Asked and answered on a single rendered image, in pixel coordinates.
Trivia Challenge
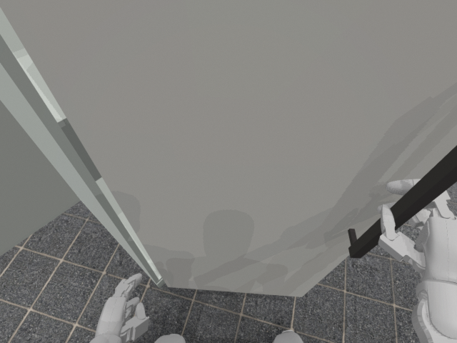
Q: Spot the right robot hand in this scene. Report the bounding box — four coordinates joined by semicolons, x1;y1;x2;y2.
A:
377;179;457;284

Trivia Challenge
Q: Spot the right robot forearm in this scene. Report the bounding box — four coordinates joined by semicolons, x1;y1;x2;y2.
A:
411;279;457;343

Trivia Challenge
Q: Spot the handle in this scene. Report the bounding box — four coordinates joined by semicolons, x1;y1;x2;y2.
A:
348;146;457;259

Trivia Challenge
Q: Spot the fridge door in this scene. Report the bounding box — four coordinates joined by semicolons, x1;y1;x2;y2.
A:
0;0;457;297

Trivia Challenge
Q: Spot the left robot hand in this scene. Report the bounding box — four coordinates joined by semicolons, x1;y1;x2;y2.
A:
95;273;149;343

